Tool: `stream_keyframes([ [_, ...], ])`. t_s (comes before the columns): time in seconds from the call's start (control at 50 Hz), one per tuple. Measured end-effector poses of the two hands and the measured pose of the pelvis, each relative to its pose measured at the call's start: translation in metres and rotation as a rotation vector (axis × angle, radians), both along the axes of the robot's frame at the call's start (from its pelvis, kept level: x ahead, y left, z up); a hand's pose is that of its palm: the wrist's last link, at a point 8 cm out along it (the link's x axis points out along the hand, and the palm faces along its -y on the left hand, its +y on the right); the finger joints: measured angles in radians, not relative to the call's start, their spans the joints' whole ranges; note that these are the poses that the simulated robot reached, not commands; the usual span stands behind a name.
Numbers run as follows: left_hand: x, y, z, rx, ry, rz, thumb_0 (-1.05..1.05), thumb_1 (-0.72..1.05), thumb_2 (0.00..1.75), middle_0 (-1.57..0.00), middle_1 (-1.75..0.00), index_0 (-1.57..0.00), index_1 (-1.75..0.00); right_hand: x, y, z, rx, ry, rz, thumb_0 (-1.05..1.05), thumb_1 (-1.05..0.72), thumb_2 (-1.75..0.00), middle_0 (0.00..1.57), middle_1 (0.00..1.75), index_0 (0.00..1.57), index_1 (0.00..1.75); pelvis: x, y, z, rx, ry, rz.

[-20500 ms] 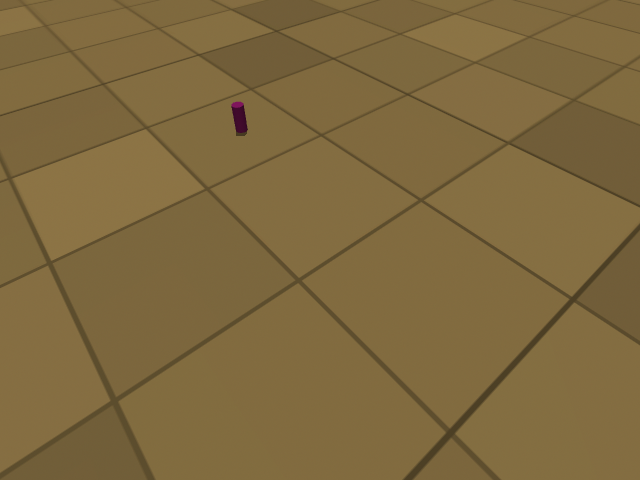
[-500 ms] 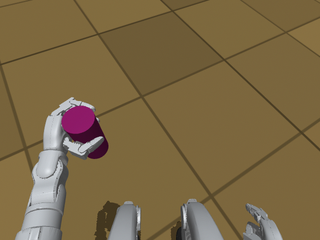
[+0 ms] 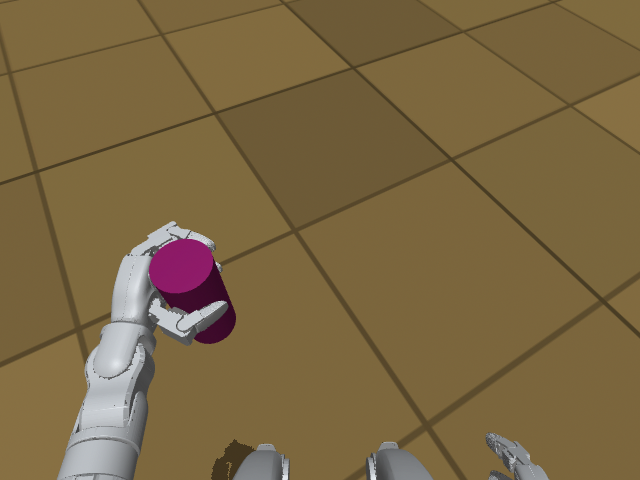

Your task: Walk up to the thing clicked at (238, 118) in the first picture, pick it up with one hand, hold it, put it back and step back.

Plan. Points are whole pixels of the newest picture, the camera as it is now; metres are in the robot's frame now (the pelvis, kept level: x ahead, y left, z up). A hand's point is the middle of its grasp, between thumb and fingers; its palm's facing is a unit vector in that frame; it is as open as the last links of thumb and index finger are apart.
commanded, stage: lift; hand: left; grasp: from the side
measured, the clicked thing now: (198, 296) +0.35 +0.17 +0.01
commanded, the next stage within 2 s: hold in 0.58 s
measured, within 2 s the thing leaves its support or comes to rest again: neither
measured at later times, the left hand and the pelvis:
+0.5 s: hand (194, 269) +0.35 +0.16 +0.08, palm faces -0.04 -1.00 +0.01, open 9.7 cm; pelvis +0.01 -0.01 +0.03, yaw +0 degrees
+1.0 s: hand (199, 261) +0.35 +0.15 +0.10, palm faces -0.05 -1.00 +0.01, open 9.7 cm; pelvis +0.02 -0.02 +0.04, yaw +0 degrees
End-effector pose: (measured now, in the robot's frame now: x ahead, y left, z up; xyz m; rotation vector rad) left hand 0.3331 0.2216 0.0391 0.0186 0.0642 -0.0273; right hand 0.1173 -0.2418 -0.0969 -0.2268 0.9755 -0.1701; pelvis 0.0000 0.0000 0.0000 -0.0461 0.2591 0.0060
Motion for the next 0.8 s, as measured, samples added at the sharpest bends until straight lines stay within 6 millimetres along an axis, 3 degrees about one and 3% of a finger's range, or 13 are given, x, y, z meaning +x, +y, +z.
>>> stream_keyframes([
  [0.24,0.002,-0.003,0.021,-0.012,-0.007,-0.002,-0.02,-0.44,1.18,-0.70,-1.10,-0.76,-1.12,0.006,-0.008,0.022,-0.008,-0.018,-0.008,0.01,-0.91,-0.89,0.20,0.30,0.20,0.30,0.008,-0.003,0.019,0.009,-0.046,-0.002],
  [0.8,0.000,-0.016,0.048,-0.036,-0.038,-0.018,-0.02,-0.42,1.17,-0.70,-1.09,-0.76,-1.12,0.019,-0.019,0.038,0.005,-0.037,-0.009,0.01,-0.91,-0.89,0.20,0.30,0.20,0.30,0.019,-0.013,0.038,0.025,-0.106,-0.004],
])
